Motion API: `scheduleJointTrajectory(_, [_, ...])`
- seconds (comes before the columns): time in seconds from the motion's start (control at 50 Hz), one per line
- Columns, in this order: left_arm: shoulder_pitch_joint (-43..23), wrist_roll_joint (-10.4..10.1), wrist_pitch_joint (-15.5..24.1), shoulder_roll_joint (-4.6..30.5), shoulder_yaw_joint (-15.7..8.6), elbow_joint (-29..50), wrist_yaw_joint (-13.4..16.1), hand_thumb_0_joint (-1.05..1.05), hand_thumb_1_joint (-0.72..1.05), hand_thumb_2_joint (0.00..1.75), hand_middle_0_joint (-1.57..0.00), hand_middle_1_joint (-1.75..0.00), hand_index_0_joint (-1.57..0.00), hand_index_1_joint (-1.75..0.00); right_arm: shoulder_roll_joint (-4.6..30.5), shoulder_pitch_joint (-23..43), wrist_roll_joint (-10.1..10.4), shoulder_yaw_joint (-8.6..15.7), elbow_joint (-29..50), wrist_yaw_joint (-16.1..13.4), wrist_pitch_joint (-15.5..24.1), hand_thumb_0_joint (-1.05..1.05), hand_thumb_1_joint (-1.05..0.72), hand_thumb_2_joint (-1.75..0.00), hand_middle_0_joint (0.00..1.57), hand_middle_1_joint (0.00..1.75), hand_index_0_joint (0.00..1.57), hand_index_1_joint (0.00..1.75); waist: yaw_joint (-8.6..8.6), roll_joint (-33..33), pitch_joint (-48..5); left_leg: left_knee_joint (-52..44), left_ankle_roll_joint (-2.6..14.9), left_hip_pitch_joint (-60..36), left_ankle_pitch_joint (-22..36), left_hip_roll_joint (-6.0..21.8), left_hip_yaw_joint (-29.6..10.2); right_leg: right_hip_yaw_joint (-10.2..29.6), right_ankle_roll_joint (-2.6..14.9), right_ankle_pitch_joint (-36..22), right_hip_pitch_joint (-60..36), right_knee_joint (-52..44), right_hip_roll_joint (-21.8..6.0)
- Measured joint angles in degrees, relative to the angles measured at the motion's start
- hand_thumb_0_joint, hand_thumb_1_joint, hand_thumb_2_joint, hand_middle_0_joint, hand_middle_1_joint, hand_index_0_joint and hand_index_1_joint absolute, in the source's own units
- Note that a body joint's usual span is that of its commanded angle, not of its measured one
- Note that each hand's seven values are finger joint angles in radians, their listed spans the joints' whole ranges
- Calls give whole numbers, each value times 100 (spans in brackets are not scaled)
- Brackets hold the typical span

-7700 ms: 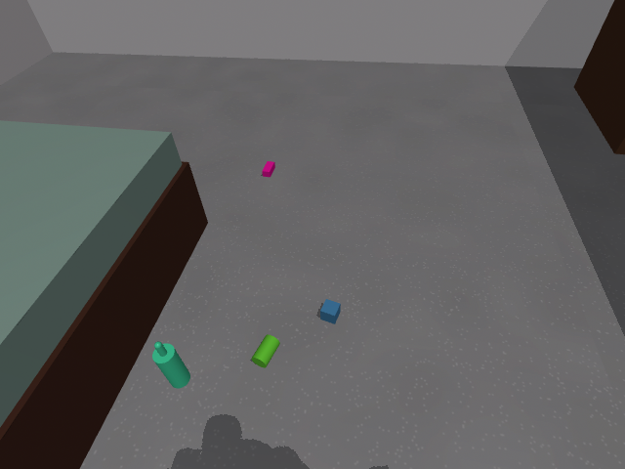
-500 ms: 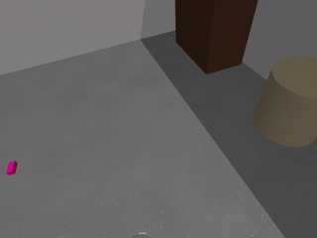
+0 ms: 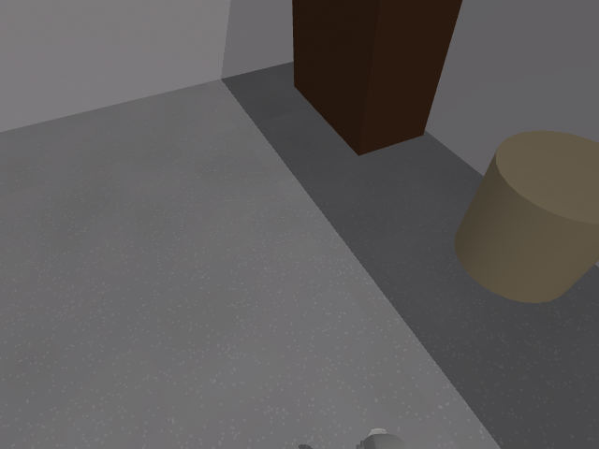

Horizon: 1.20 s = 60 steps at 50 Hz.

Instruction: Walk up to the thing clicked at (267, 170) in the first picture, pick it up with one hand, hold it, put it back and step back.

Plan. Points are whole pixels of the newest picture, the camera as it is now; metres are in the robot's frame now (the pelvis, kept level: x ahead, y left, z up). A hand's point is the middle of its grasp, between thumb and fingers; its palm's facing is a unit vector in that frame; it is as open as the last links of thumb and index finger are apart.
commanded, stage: walk up
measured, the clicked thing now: out of the picture +0.52 +1.20 -0.75
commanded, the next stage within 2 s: stand in 1.52 s
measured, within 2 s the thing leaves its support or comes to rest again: neither
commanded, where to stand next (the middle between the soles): +0.27 -0.02 m, yaw +0 degrees
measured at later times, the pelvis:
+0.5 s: pelvis +0.13 -0.01 +0.00, yaw +1 degrees
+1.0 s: pelvis +0.19 +0.01 -0.01, yaw +0 degrees
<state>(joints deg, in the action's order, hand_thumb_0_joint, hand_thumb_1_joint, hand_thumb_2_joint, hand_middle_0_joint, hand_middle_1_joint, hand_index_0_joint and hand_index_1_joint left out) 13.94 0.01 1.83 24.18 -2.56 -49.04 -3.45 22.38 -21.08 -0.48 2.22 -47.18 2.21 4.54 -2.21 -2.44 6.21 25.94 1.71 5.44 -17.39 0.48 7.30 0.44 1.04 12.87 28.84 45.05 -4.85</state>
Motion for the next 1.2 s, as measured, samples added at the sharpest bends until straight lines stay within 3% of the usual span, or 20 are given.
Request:
scheduleJointTrajectory(0.1, [-104, 34, 74, -113, -6, 25, -41, 0, 90, 90, -20, -30, -20, -30, 116, -135, -1, 23, 27, 9, -118, 1, -90, -90, 20, 30, 21, 30, -77, 207, -52, 484, -152, -87, -585, 47, 36, -231, 110, -280, -557, -1114, 124])
scheduleJointTrajectory(0.14, [-177, 60, 170, -223, -32, 24, 4, 0, 90, 90, -20, -30, -20, -30, 181, -104, 16, 39, -15, -15, -181, 1, -90, -90, 20, 30, 21, 30, -74, 516, 22, 1231, -62, 94, -908, 316, -97, -380, 95, -372, -703, -1064, 342])
scheduleJointTrajectory(0.2, [-163, 31, 275, -266, -2, 148, 65, 0, 90, 90, -20, -30, -21, -30, 107, 16, 5, -35, -107, -36, -285, 1, -90, -90, 20, 30, 21, 30, 60, 501, 61, 2903, 65, 796, -1102, 108, -484, -371, 134, -67, -837, -863, 322])
scheduleJointTrajectory(0.26, [-14, -34, 283, -346, 41, 172, 120, 0, 90, 90, -21, -30, -21, -30, 142, 133, 44, -62, -159, -14, -301, 1, -90, -90, 20, 30, 21, 30, 181, 529, 11, 3571, 64, 1440, -754, 32, -708, -343, 109, -116, -1208, -1241, 299])
scheduleJointTrajectory(0.38, [394, 27, 239, -310, 41, 105, 119, 0, 90, 90, -21, -30, -21, -30, 263, 262, 3, 64, -150, 95, -306, 1, -90, -90, 20, 30, 21, 30, 266, 636, -134, 2884, -118, 2174, 103, 290, -1000, -396, 135, -173, -1737, -1850, 405])
scheduleJointTrajectory(0.48, [525, 107, 150, -152, -24, 116, 126, 0, 90, 90, -21, -30, -21, -30, 267, 230, -89, 126, -315, 113, -334, 1, -90, -90, 20, 30, 20, 30, 338, 514, -200, 1774, -240, 2134, 341, 401, -782, -523, 79, 66, -1866, -1820, 401])
scheduleJointTrajectory(0.58, [507, 63, 8, -2, 14, 53, 189, 0, 90, 90, -21, -30, -21, -30, 175, 301, -109, 108, -471, -9, -248, 1, -90, -90, 20, 30, 20, 30, 362, 248, -197, 759, -117, 1491, 653, 206, -601, -552, -122, 661, -1654, -1069, 266])
scheduleJointTrajectory(0.62, [377, 9, -98, 13, 30, -63, 242, 0, 90, 90, -20, -30, -21, -30, 29, 414, -134, 58, -474, -79, -183, 1, -90, -90, 20, 30, 20, 30, 353, -30, -109, 838, -49, 1453, 545, 31, -478, -303, -17, 974, -1440, -519, 143])
scheduleJointTrajectory(0.7, [226, -18, -186, -83, 142, -212, 285, 0, 90, 90, -20, -30, -20, -30, -124, 596, -76, -80, -345, -101, -133, 1, -90, -90, 20, 30, 21, 30, 248, -38, -17, 769, 56, 1318, 469, 99, -507, -52, 77, 1633, -974, 568, 402])
scheduleJointTrajectory(0.78, [84, -46, -201, -100, 155, -318, 279, 0, 90, 90, -20, -30, -21, -30, -211, 719, -37, -176, -273, -152, -99, 1, -90, -90, 20, 30, 21, 30, 227, -102, 5, 546, 79, 1150, 514, 56, -454, 150, 63, 1308, -762, 585, 315])
scheduleJointTrajectory(0.88, [-35, -37, -189, -115, 146, -506, 319, 0, 90, 90, -20, -30, -21, -30, -184, 952, -37, -203, -277, -188, -194, 1, -90, -90, 20, 30, 21, 30, 239, -30, -13, 691, 82, 1146, 372, 24, -347, 108, -29, 944, -898, -102, 165])
scheduleJointTrajectory(0.94, [-78, -19, -157, -121, 130, -658, 351, 0, 90, 90, -20, -30, -21, -30, -133, 1086, -20, -196, -304, -181, -271, 1, -90, -90, 20, 30, 21, 30, 231, 88, -56, 981, 46, 1251, 199, 39, -312, -20, -32, 671, -1210, -732, 211])
scheduleJointTrajectory(1.0, [-157, 50, -88, -263, 123, -829, 392, 0, 90, 90, -20, -30, -20, -30, -40, 1227, 55, -181, -474, -194, -382, 1, -90, -90, 20, 30, 21, 30, 235, 470, -49, 1233, -43, 1286, 58, 227, -435, -154, -205, 365, -1480, -1116, 412])
scheduleJointTrajectory(1.08, [-194, 48, -88, -291, 214, -940, 337, 0, 90, 90, -20, -30, -21, -30, -106, 1268, 75, -218, -750, -177, -386, 1, -90, -90, 20, 30, 21, 30, 261, 452, -186, 781, -82, 1032, 316, 51, -407, -89, -238, 406, -1524, -1120, 276])
scheduleJointTrajectory(1.2, [-457, 22, -82, -347, 267, -1100, 299, 0, 90, 90, -20, -30, -21, -30, -178, 1318, 40, -289, -1195, -86, -378, 1, -90, -90, 20, 30, 21, 30, 241, 416, -272, 312, -99, 776, 487, 40, -408, -101, -235, 205, -1756, -1550, 280])
